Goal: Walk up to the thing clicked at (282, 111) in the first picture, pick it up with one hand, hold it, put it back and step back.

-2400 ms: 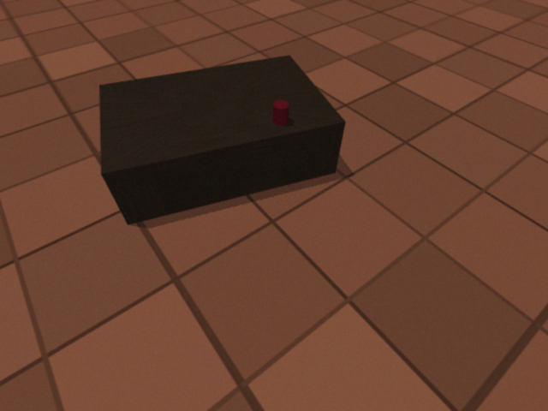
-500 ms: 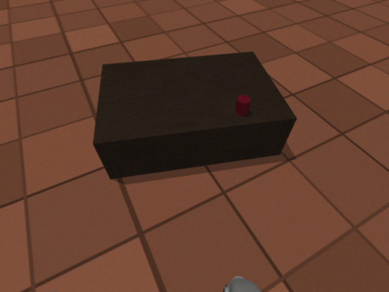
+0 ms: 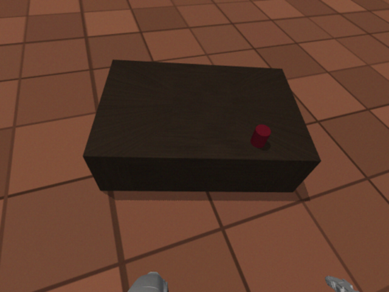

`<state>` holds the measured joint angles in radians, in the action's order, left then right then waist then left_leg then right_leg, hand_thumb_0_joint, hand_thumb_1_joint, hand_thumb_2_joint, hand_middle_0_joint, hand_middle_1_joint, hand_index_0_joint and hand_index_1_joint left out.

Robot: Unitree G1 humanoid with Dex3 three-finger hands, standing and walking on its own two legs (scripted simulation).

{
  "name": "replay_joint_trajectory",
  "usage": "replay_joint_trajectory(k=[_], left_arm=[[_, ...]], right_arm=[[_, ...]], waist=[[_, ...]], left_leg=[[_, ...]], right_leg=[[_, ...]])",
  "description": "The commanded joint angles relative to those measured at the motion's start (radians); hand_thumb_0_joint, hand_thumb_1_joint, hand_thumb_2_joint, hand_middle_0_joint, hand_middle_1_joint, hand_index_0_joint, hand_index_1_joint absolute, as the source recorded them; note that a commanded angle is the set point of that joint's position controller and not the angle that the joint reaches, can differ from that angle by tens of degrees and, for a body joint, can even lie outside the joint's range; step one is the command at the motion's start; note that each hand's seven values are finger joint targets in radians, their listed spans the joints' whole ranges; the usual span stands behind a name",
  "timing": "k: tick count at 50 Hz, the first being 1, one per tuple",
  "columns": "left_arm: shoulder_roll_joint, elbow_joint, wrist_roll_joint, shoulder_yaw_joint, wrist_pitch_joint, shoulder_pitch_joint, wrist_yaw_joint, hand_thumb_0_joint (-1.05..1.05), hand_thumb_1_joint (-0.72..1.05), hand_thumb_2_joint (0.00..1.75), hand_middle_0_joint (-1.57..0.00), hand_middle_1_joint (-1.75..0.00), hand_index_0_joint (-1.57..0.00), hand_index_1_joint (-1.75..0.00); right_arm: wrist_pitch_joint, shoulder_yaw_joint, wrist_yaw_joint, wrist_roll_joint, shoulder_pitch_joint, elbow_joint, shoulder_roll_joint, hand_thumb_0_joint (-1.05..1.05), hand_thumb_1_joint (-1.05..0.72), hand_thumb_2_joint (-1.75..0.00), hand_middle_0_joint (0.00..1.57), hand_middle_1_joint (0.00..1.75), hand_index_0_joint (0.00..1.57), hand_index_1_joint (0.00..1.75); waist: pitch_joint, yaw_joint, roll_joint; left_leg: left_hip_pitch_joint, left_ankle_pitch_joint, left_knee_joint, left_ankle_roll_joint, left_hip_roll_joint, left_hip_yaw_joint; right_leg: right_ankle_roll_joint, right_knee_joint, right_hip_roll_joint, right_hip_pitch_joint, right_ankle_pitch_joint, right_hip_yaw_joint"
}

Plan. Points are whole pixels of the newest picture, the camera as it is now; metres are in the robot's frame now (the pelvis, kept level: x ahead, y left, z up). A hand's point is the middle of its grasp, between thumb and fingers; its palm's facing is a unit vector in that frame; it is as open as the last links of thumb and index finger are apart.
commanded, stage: walk up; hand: right
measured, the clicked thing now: (260, 136) +0.81 -0.30 -0.37
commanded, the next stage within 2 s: none
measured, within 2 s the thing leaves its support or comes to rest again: neither
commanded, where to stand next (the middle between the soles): +0.38 -0.11 m, yaw +2 degrees
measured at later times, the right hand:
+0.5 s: hand (364, 272) +0.21 -0.41 -0.15, palm faces -0.03 +0.92 -0.39, open 7.4 cm
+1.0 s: hand (324, 186) +0.42 -0.36 -0.12, palm faces -0.14 +0.92 -0.38, open 7.4 cm
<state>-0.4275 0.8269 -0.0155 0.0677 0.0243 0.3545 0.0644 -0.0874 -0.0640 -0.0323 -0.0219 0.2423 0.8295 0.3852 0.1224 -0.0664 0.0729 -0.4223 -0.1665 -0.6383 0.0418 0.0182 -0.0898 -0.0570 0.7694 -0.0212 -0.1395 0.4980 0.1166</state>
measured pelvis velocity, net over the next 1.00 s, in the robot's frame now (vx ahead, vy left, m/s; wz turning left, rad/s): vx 0.28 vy -0.12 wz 0.08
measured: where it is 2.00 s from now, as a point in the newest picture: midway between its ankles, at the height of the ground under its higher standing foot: (213, 266)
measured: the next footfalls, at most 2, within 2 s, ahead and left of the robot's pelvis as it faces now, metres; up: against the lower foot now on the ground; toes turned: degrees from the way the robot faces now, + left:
right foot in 0.40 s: +0.25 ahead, -0.24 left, +0.00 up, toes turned -6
left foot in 0.90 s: +0.41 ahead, -0.01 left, +0.00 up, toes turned +6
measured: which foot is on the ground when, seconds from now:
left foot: down 0.00-0.40, up 0.42-0.88, down 0.90-1.00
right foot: up 0.00-0.38, down 0.40-0.94, up 0.96-1.00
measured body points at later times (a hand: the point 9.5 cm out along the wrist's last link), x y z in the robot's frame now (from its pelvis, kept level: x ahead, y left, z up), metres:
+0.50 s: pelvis +0.16 -0.12 +0.00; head +0.17 -0.15 +0.45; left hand +0.23 +0.22 -0.08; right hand +0.21 -0.46 -0.12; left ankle +0.12 +0.05 -0.66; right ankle +0.21 -0.24 -0.71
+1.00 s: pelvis +0.28 -0.12 +0.00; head +0.32 -0.10 +0.45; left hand +0.29 +0.19 -0.12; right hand +0.43 -0.41 -0.10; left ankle +0.37 -0.01 -0.71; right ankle +0.23 -0.24 -0.66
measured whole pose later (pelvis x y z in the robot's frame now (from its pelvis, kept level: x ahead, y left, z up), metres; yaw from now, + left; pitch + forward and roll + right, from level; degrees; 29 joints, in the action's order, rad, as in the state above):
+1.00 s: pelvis +0.28 -0.12 +0.00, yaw +5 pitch -4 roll -1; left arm -0.38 0.85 0.01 0.02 0.03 0.29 0.00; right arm -0.04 -0.04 -0.03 0.00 0.17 0.82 0.38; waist 0.17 -0.04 0.00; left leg -0.38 -0.19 -0.65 0.05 0.00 -0.03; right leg -0.03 1.04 -0.03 -0.29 0.52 0.07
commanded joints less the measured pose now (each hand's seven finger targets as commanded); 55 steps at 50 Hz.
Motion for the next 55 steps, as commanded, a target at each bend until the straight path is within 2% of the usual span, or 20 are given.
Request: replay_joint_trajectory(k=[1, 4, 7, 10, 13, 18, 20, 21, 22, 23, 27, 35, 40, 44, 45, 46, 47, 48, 51, 55], left_arm=[[-0.250, -0.106, 0.000, 0.060, 0.006, 0.045, -0.027, 0.00, 0.90, 0.90, -0.20, -0.30, -0.20, -0.30], [-0.208, -0.074, 0.004, 0.061, 0.009, 0.028, -0.018, 0.00, 0.90, 0.90, -0.20, -0.30, -0.20, -0.30], [-0.176, -0.057, 0.001, 0.059, 0.002, 0.082, -0.002, 0.00, 0.90, 0.90, -0.20, -0.30, -0.20, -0.30], [-0.159, -0.077, -0.002, 0.056, -0.001, 0.003, 0.017, 0.00, 0.90, 0.90, -0.20, -0.30, -0.20, -0.30], [-0.167, -0.077, -0.001, 0.064, 0.000, -0.056, 0.033, 0.00, 0.90, 0.90, -0.20, -0.30, -0.20, -0.30], [-0.202, -0.014, -0.010, 0.091, 0.018, 0.043, 0.029, 0.00, 0.90, 0.90, -0.20, -0.30, -0.20, -0.30], [-0.284, 0.022, -0.021, 0.124, 0.043, 0.169, 0.008, 0.00, 0.90, 0.90, -0.20, -0.30, -0.20, -0.30], [-0.333, -0.007, -0.022, 0.125, 0.058, 0.171, -0.007, 0.00, 0.90, 0.90, -0.20, -0.30, -0.20, -0.30], [-0.355, -0.025, -0.009, 0.120, 0.057, 0.114, -0.012, 0.00, 0.90, 0.90, -0.20, -0.30, -0.20, -0.30], [-0.357, -0.043, 0.001, 0.116, 0.054, 0.061, -0.015, 0.00, 0.90, 0.90, -0.20, -0.30, -0.20, -0.30], [-0.247, -0.042, 0.019, 0.076, 0.069, -0.012, -0.036, 0.00, 0.90, 0.90, -0.20, -0.30, -0.20, -0.30], [-0.240, -0.057, 0.006, 0.073, 0.089, 0.053, -0.052, 0.00, 0.90, 0.90, -0.20, -0.30, -0.20, -0.30], [-0.213, -0.065, 0.003, 0.047, 0.075, 0.010, -0.069, 0.00, 0.90, 0.90, -0.20, -0.30, -0.20, -0.30], [-0.202, -0.065, 0.013, 0.027, 0.060, -0.018, -0.076, 0.00, 0.90, 0.90, -0.20, -0.30, -0.20, -0.30], [-0.158, -0.070, 0.020, 0.012, 0.057, 0.016, -0.077, 0.00, 0.90, 0.90, -0.20, -0.30, -0.20, -0.30], [-0.105, -0.078, 0.034, 0.001, 0.052, 0.058, -0.077, 0.00, 0.90, 0.90, -0.20, -0.30, -0.20, -0.30], [-0.138, -0.046, 0.040, 0.015, 0.028, 0.119, -0.086, 0.00, 0.90, 0.90, -0.20, -0.30, -0.20, -0.30], [-0.177, -0.029, 0.022, 0.014, 0.015, 0.070, -0.092, 0.00, 0.90, 0.90, -0.20, -0.30, -0.20, -0.30], [-0.187, -0.006, 0.018, 0.020, 0.002, 0.046, -0.071, 0.00, 0.90, 0.90, -0.20, -0.30, -0.20, -0.30], [-0.138, 0.050, 0.018, 0.013, 0.003, 0.070, -0.069, 0.00, 0.90, 0.90, -0.20, -0.30, -0.20, -0.30]], right_arm=[[-0.026, -0.126, 0.050, 0.025, 0.216, -0.063, 0.390, 0.00, -0.90, -0.90, 0.20, 0.30, 0.20, 0.30], [-0.033, -0.075, 0.051, 0.029, 0.119, -0.085, 0.287, 0.00, -0.90, -0.90, 0.20, 0.30, 0.20, 0.30], [-0.044, -0.066, 0.041, 0.029, 0.101, -0.085, 0.282, 0.00, -0.90, -0.90, 0.20, 0.30, 0.20, 0.30], [-0.046, -0.073, 0.035, 0.018, 0.103, -0.095, 0.305, 0.00, -0.90, -0.90, 0.20, 0.30, 0.20, 0.30], [-0.046, -0.083, 0.028, 0.014, 0.073, -0.099, 0.341, 0.00, -0.90, -0.90, 0.20, 0.30, 0.20, 0.30], [-0.018, -0.074, 0.022, 0.009, 0.010, -0.100, 0.323, 0.00, -0.90, -0.90, 0.20, 0.30, 0.20, 0.30], [-0.004, -0.032, 0.022, -0.002, 0.102, -0.084, 0.191, 0.00, -0.90, -0.90, 0.20, 0.30, 0.20, 0.30], [-0.004, -0.005, 0.023, 0.010, 0.110, -0.102, 0.135, 0.00, -0.90, -0.90, 0.20, 0.30, 0.20, 0.30], [0.002, -0.034, 0.034, 0.012, 0.083, -0.092, 0.227, 0.00, -0.90, -0.90, 0.20, 0.30, 0.20, 0.30], [-0.001, -0.041, 0.040, 0.014, 0.082, -0.072, 0.266, 0.00, -0.90, -0.90, 0.20, 0.30, 0.20, 0.30], [0.010, -0.037, 0.021, 0.035, 0.148, 0.005, 0.235, 0.00, -0.90, -0.90, 0.20, 0.30, 0.20, 0.30], [0.038, -0.043, -0.016, 0.014, 0.007, -0.061, 0.197, 0.00, -0.90, -0.90, 0.20, 0.30, 0.20, 0.30], [0.041, -0.026, -0.012, 0.011, -0.036, -0.065, 0.148, 0.00, -0.90, -0.90, 0.20, 0.30, 0.20, 0.30], [0.030, -0.038, 0.005, 0.006, 0.072, -0.021, 0.178, 0.00, -0.90, -0.90, 0.20, 0.30, 0.20, 0.30], [0.026, -0.056, 0.016, -0.001, 0.139, -0.006, 0.241, 0.00, -0.90, -0.90, 0.20, 0.30, 0.20, 0.30], [0.023, -0.078, 0.028, -0.004, 0.170, -0.020, 0.321, 0.00, -0.90, -0.90, 0.20, 0.30, 0.20, 0.30], [0.025, -0.071, 0.033, 0.024, 0.144, -0.042, 0.318, 0.00, -0.90, -0.90, 0.20, 0.30, 0.20, 0.30], [0.033, -0.080, 0.034, 0.037, 0.117, -0.034, 0.318, 0.00, -0.90, -0.90, 0.20, 0.30, 0.20, 0.30], [0.040, -0.049, 0.039, 0.024, -0.026, -0.065, 0.253, 0.00, -0.90, -0.90, 0.20, 0.30, 0.20, 0.30], [0.047, -0.037, 0.034, 0.000, -0.095, -0.060, 0.246, 0.00, -0.90, -0.90, 0.20, 0.30, 0.20, 0.30]], waist=[[-0.232, 0.137, -0.200], [-0.079, 0.086, -0.124], [-0.086, 0.049, -0.191], [-0.050, 0.071, -0.228], [-0.025, 0.078, -0.259], [-0.094, -0.002, -0.189], [-0.126, -0.058, 0.181], [-0.090, -0.057, 0.316], [-0.063, -0.047, 0.236], [-0.031, -0.023, 0.204], [-0.051, 0.050, 0.114], [-0.029, 0.008, 0.015], [-0.053, 0.016, 0.032], [-0.148, 0.091, -0.053], [-0.204, 0.118, -0.179], [-0.266, 0.125, -0.360], [-0.293, 0.090, -0.250], [-0.235, 0.095, -0.202], [-0.102, 0.056, -0.148], [-0.090, 0.050, -0.257]], left_leg=[[0.557, -0.339, 0.342, 0.286, 0.484, 0.809], [0.287, -0.018, 0.347, 0.164, 0.315, 0.402], [0.217, 0.129, 0.311, 0.166, 0.266, 0.230], [0.194, 0.053, 0.326, 0.187, 0.248, 0.168], [0.077, -0.219, 0.367, 0.162, 0.238, 0.164], [-0.037, -0.421, 0.192, 0.118, 0.205, 0.136], [-0.167, -0.353, -0.291, 0.063, 0.067, 0.010], [-0.316, -0.380, -0.532, 0.012, -0.050, 0.047], [-0.348, -0.336, -0.589, -0.009, -0.022, 0.120], [-0.327, -0.308, -0.597, -0.010, 0.018, 0.156], [-0.173, -0.144, -0.478, -0.012, 0.042, 0.175], [-0.213, -0.044, -0.193, -0.030, 0.017, 0.184], [-0.010, 0.035, -0.036, -0.015, 0.019, 0.075], [0.293, 0.134, 0.125, 0.038, -0.018, 0.051], [0.408, 0.223, 0.149, 0.083, 0.052, 0.146], [0.546, 0.380, 0.154, 0.199, 0.273, 0.473], [0.531, 0.387, 0.218, 0.305, 0.389, 0.640], [0.402, 0.186, 0.271, 0.313, 0.398, 0.649], [0.128, -0.067, 0.334, 0.170, 0.242, 0.351], [0.062, -0.171, 0.313, 0.168, 0.182, 0.251]], right_leg=[[-0.008, 0.502, -0.020, -0.556, 0.048, -0.203], [0.016, 0.422, -0.061, -0.451, -0.100, -0.248], [0.040, 0.321, -0.078, -0.374, -0.139, -0.182], [0.061, 0.142, -0.101, -0.387, -0.167, -0.133], [0.049, -0.007, -0.108, -0.284, -0.269, -0.117], [0.032, -0.127, -0.047, -0.010, -0.258, -0.038], [0.013, -0.312, -0.105, 0.158, 0.044, -0.213], [-0.046, -0.504, -0.295, 0.128, 0.172, -0.587], [-0.116, -0.581, -0.387, 0.081, 0.128, -0.737], [-0.147, -0.586, -0.402, 0.018, 0.047, -0.753], [-0.092, -0.468, -0.244, -0.032, -0.387, -0.322], [-0.103, -0.488, -0.282, 0.094, -0.499, -0.214], [-0.088, -0.360, -0.254, 0.020, -0.815, -0.085], [-0.056, -0.086, -0.188, -0.069, -0.747, -0.043], [-0.015, 0.085, -0.129, -0.146, -0.606, -0.017], [0.035, 0.340, -0.006, -0.341, -0.204, 0.002], [0.037, 0.421, 0.037, -0.369, 0.096, -0.067], [0.022, 0.438, -0.023, -0.356, 0.114, -0.119], [0.016, 0.318, -0.049, -0.281, -0.002, -0.171], [0.047, 0.094, -0.051, -0.222, -0.082, -0.107]])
